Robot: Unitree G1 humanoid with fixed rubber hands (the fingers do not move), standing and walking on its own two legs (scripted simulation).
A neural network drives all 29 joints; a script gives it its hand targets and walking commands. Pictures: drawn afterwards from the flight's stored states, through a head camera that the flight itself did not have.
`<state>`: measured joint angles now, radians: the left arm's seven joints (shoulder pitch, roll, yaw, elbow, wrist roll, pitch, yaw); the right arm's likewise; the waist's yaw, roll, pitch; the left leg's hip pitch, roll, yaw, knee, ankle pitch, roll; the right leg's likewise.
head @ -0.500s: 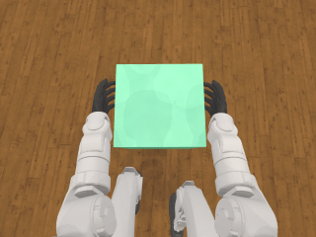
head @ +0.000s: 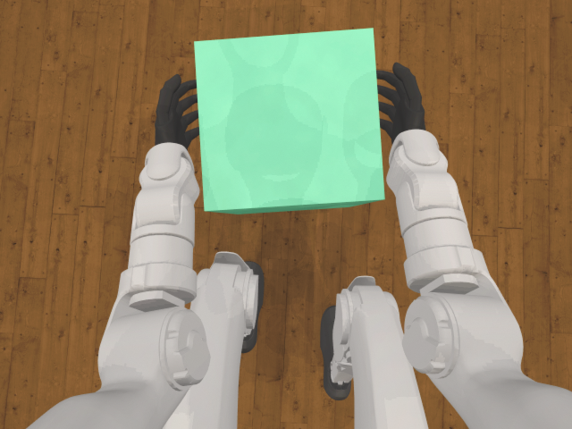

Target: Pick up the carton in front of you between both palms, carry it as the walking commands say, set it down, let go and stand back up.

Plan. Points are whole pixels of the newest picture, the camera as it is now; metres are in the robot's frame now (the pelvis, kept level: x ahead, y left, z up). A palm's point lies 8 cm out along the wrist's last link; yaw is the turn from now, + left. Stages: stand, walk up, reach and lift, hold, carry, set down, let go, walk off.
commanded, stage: set down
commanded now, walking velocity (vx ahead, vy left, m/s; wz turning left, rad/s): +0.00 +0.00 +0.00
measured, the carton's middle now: (289, 143) +0.49 +0.06 -0.19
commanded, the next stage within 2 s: none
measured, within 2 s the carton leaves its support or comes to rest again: rests again in 1.58 s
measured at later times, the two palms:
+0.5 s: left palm (183, 141) +0.48 +0.24 -0.23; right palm (361, 139) +0.53 -0.06 -0.24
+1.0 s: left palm (190, 142) +0.49 +0.23 -0.25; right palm (362, 148) +0.52 -0.07 -0.28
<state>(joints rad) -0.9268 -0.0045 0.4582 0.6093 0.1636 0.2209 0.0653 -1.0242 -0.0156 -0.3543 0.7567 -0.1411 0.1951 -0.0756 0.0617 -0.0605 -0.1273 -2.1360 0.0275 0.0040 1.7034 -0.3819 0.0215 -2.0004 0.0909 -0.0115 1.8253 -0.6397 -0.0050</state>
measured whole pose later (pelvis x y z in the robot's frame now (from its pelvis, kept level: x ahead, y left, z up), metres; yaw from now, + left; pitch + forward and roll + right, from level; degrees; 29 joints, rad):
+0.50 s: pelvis -0.01 -0.01 -0.09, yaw +0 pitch +45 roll +0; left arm -1.25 0.17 0.45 0.87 0.08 0.21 0.06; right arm -1.31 -0.14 -0.23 0.96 -0.08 0.19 -0.16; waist 0.14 -0.03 0.11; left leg -2.38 0.02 -0.01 1.99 -0.39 -0.01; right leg -2.24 0.11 -0.03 2.14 -0.68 -0.02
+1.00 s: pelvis -0.02 -0.01 -0.11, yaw -1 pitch +43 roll +1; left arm -1.33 0.24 0.46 1.04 0.05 0.16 0.02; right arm -1.37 -0.16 -0.18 1.05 -0.08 0.17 -0.13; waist 0.14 -0.01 0.16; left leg -2.41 0.02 -0.01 2.05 -0.39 -0.01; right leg -2.29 0.14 -0.02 2.21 -0.67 -0.01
